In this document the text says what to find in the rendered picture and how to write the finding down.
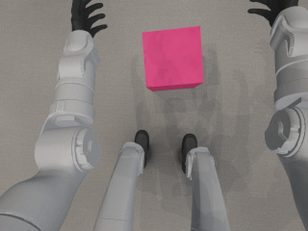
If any left robot shin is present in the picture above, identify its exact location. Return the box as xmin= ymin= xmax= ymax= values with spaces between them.
xmin=118 ymin=141 xmax=144 ymax=155

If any right robot shin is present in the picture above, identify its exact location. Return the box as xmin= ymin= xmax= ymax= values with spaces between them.
xmin=185 ymin=146 xmax=215 ymax=166

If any left robot upper arm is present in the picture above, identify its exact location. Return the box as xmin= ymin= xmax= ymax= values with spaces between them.
xmin=0 ymin=125 xmax=102 ymax=231

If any left robot hand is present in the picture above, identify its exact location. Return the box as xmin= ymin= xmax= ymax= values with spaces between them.
xmin=70 ymin=0 xmax=108 ymax=38

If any right robot hand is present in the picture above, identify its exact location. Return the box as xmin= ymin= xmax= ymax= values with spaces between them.
xmin=247 ymin=0 xmax=298 ymax=27

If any carton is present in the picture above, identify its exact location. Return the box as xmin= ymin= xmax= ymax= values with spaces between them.
xmin=141 ymin=26 xmax=204 ymax=91

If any robot shin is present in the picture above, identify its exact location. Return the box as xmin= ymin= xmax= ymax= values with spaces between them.
xmin=118 ymin=141 xmax=144 ymax=155
xmin=185 ymin=146 xmax=215 ymax=166

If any right robot forearm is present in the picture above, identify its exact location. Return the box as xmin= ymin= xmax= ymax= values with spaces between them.
xmin=269 ymin=6 xmax=308 ymax=111

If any right robot upper arm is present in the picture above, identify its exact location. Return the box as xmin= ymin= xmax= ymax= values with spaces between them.
xmin=265 ymin=106 xmax=308 ymax=231

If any left robot forearm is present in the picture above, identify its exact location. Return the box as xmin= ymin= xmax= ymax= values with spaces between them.
xmin=34 ymin=30 xmax=100 ymax=161

